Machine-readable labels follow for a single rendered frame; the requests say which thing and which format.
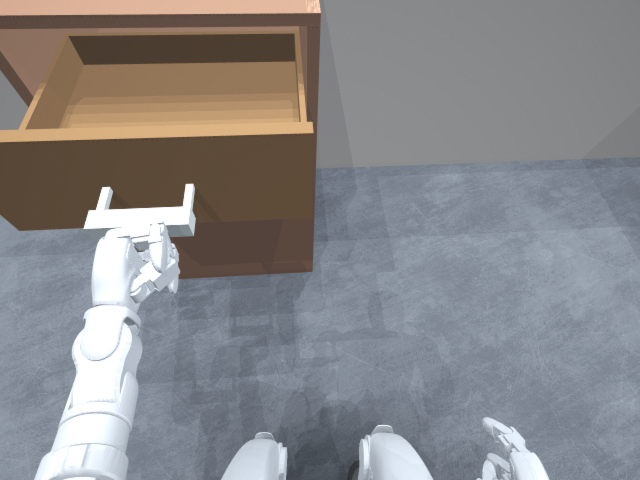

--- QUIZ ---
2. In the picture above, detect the cabinet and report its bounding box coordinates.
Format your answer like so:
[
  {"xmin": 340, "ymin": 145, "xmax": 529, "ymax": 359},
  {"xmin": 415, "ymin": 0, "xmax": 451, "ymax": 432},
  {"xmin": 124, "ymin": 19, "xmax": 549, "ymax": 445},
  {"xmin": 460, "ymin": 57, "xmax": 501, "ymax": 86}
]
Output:
[{"xmin": 0, "ymin": 0, "xmax": 321, "ymax": 279}]

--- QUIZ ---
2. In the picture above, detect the left robot hand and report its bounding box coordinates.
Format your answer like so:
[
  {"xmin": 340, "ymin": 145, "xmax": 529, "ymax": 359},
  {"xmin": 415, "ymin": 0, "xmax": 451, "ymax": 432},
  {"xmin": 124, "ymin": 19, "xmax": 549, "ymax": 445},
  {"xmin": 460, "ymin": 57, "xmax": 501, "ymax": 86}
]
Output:
[{"xmin": 91, "ymin": 218, "xmax": 180, "ymax": 313}]

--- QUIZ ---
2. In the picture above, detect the left robot shin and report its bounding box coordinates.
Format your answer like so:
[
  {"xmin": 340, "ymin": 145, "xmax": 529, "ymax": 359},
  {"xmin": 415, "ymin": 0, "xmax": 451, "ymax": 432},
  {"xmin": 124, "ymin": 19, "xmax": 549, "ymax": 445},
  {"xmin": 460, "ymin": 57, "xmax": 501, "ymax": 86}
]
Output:
[{"xmin": 255, "ymin": 432, "xmax": 275, "ymax": 441}]

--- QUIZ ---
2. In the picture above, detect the right robot hand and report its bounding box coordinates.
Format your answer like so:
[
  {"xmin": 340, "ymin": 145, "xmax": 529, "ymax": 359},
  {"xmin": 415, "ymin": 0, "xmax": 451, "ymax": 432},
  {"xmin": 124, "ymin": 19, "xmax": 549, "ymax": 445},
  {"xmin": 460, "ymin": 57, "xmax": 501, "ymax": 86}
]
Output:
[{"xmin": 476, "ymin": 417, "xmax": 549, "ymax": 480}]

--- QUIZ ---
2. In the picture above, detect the handle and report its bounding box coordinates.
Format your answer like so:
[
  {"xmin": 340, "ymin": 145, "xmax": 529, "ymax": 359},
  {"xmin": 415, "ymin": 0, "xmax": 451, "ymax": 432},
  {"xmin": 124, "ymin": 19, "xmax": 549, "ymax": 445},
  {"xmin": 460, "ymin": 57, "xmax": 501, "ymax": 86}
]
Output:
[{"xmin": 84, "ymin": 184, "xmax": 196, "ymax": 241}]

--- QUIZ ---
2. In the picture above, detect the robot left thigh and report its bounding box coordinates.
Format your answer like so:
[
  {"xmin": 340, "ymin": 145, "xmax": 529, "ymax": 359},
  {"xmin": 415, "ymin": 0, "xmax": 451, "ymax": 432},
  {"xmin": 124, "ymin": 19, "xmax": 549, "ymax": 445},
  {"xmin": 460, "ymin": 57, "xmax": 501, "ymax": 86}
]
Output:
[{"xmin": 221, "ymin": 439, "xmax": 287, "ymax": 480}]

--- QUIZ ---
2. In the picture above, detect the drawer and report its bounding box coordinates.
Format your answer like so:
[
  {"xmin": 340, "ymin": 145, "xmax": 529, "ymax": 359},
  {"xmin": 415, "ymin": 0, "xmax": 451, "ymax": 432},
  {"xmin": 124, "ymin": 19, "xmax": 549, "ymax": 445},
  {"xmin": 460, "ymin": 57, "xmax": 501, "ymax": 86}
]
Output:
[{"xmin": 0, "ymin": 31, "xmax": 314, "ymax": 231}]

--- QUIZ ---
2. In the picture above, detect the left robot forearm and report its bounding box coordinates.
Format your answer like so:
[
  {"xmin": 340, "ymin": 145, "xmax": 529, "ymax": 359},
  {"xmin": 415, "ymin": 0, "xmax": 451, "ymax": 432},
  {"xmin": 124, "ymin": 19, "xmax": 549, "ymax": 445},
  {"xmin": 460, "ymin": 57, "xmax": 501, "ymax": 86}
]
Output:
[{"xmin": 34, "ymin": 304, "xmax": 142, "ymax": 480}]

